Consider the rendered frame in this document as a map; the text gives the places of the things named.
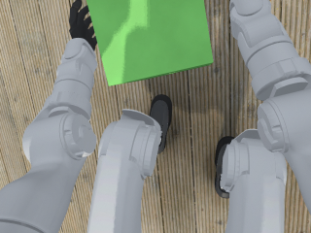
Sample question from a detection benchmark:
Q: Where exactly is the robot right forearm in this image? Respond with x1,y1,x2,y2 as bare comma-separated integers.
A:
229,0,311,101

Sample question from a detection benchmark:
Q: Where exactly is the right robot foot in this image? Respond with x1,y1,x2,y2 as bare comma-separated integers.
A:
215,136,235,199

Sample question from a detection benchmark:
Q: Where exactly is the robot left upper arm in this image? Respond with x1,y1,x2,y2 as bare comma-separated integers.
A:
0,112,97,233

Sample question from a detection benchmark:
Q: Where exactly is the robot left hand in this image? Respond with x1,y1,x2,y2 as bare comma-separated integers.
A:
69,0,97,51

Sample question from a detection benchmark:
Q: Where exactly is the left robot thigh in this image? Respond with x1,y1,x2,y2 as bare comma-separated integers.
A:
86,118,159,233

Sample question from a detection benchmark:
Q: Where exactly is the robot left forearm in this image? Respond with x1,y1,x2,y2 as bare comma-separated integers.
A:
22,38,98,146

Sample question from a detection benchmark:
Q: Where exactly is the carton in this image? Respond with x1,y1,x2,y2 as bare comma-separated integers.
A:
86,0,214,86

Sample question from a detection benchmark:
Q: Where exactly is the robot right upper arm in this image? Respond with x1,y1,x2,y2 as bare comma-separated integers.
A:
257,88,311,216

